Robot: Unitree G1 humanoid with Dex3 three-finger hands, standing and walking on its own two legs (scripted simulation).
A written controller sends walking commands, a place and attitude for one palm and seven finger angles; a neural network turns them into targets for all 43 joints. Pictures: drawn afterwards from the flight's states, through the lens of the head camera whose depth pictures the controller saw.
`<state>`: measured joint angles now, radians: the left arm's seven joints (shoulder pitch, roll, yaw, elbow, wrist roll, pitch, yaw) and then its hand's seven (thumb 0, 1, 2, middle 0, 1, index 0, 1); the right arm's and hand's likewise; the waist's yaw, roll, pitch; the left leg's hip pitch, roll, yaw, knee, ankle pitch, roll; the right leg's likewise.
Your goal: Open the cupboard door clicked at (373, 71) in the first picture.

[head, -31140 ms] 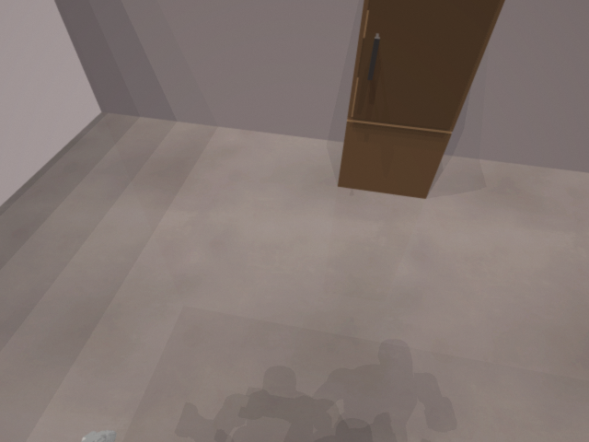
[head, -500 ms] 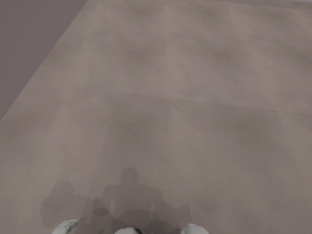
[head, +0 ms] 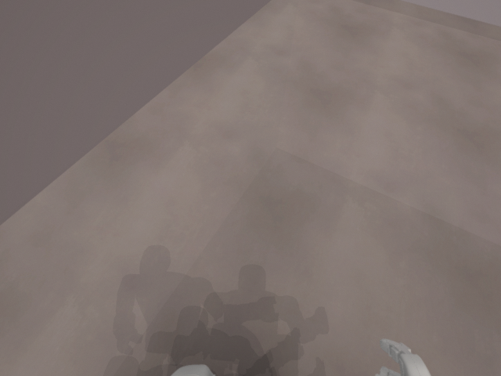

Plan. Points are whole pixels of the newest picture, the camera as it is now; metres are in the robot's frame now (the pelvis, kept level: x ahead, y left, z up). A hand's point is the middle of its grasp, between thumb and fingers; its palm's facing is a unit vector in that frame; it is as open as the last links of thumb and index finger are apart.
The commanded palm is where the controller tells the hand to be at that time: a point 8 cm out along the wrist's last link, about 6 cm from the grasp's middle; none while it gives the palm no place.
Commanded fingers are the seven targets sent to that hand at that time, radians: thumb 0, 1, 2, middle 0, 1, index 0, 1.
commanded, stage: turn to face it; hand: left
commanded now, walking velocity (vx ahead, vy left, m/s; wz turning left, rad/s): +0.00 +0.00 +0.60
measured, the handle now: out of the picture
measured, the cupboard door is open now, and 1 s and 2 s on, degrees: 42 42 42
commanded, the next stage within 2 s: none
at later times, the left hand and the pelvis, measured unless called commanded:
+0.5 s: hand out of the picture +0.08 +0.17 -0.13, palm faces +0.26 -0.92 -0.29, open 7.4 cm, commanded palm none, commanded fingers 0.00 0.90 0.90 -0.20 -0.30 -0.20 -0.30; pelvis +0.03 -0.05 +0.01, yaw +17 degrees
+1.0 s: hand out of the picture -0.04 +0.20 -0.16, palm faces +0.59 -0.77 -0.26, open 7.4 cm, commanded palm none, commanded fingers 0.00 0.90 0.90 -0.20 -0.30 -0.20 -0.30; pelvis +0.03 -0.02 +0.01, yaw +35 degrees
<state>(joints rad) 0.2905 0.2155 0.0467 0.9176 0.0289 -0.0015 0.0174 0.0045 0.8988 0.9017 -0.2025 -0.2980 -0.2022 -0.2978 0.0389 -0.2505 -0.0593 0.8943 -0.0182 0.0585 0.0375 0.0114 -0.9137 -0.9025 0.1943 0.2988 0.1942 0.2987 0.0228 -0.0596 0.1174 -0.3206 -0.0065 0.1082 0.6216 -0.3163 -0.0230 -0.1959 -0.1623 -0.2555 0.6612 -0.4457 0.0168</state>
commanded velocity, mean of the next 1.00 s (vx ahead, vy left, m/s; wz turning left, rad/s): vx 0.00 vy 0.00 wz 0.60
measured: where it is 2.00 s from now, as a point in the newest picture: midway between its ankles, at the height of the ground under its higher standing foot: outside the picture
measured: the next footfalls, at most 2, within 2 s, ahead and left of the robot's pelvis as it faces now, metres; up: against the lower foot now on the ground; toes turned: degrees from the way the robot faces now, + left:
left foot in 0.02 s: +0.05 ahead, +0.11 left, +0.00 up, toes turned +6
right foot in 0.38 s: +0.09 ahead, -0.15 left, +0.00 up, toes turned +10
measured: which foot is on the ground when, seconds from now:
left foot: up 0.00-0.00, down 0.02-0.38, up 0.40-0.76, down 0.78-1.00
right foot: down 0.00-0.02, up 0.04-0.36, down 0.38-0.78, up 0.80-1.00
